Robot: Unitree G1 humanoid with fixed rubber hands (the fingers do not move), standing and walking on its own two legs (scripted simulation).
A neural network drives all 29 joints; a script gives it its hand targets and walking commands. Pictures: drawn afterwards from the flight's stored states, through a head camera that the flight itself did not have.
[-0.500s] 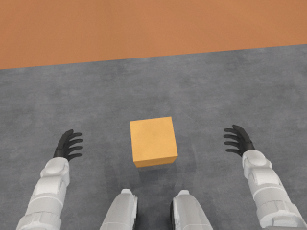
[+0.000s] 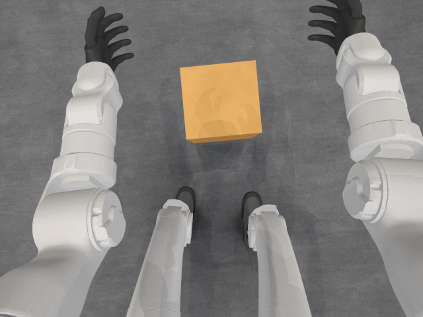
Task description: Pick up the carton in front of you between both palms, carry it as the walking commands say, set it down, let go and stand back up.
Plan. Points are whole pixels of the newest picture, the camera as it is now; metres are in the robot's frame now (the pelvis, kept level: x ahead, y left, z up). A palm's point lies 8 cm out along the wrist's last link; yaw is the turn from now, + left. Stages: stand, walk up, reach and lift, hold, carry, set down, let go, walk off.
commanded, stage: reach and lift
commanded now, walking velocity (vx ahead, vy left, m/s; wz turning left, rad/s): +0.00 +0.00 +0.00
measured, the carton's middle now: (220, 108) +0.51 +0.02 -0.52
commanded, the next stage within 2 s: none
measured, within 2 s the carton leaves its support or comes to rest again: leaves its support in 1.66 s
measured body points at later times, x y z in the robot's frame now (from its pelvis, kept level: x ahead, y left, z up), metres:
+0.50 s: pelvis +0.00 +0.00 -0.16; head +0.35 +0.00 +0.11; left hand +0.50 +0.22 -0.33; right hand +0.54 -0.17 -0.34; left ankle +0.09 +0.14 -0.61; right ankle +0.09 -0.12 -0.61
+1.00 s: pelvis -0.02 +0.00 -0.27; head +0.35 +0.00 -0.04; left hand +0.51 +0.21 -0.46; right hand +0.55 -0.16 -0.47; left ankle +0.09 +0.14 -0.61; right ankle +0.09 -0.12 -0.61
